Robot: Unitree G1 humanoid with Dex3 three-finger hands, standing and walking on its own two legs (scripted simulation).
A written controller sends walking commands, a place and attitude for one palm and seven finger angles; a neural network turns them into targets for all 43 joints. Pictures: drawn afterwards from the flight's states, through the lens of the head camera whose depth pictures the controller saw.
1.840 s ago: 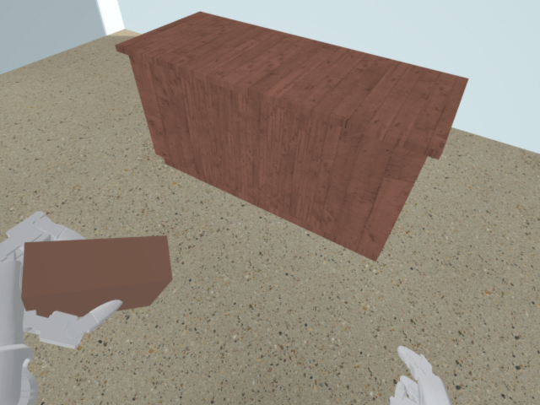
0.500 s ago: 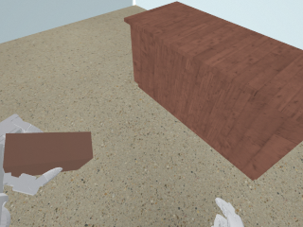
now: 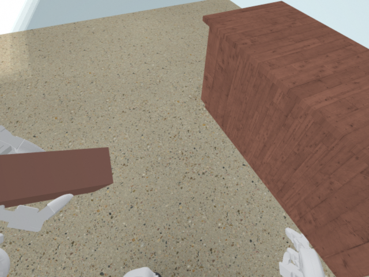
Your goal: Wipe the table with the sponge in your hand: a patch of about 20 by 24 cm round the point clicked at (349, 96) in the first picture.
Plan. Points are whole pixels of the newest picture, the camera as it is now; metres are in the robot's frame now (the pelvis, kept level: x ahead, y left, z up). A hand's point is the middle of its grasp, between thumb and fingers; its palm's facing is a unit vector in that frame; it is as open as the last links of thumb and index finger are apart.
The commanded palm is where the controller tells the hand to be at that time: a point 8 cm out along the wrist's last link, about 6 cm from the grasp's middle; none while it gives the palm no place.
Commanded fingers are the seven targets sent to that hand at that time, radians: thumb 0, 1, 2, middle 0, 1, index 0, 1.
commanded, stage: walk to a spot facing it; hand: left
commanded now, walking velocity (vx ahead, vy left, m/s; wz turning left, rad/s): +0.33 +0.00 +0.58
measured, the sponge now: (71, 176) +0.23 +0.20 +0.17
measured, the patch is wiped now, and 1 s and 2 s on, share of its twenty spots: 0.00 0.00 0.00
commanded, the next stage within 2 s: none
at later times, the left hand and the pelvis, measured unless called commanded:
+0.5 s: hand (52, 165) +0.24 +0.23 +0.18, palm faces +0.66 -0.62 -0.42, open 9.5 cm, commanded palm +0.17 +0.25 +0.20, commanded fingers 0.00 0.10 1.30 -1.20 -1.60 -1.20 -1.60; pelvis +0.11 -0.07 +0.02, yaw +21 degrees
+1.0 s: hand (47, 176) +0.21 +0.21 +0.20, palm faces +0.79 -0.36 -0.50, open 9.5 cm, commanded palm +0.15 +0.22 +0.20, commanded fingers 0.00 0.10 1.30 -1.20 -1.60 -1.20 -1.60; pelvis +0.19 -0.10 +0.01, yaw +37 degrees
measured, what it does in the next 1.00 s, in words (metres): walks ahead, turning left: right foot, then left foot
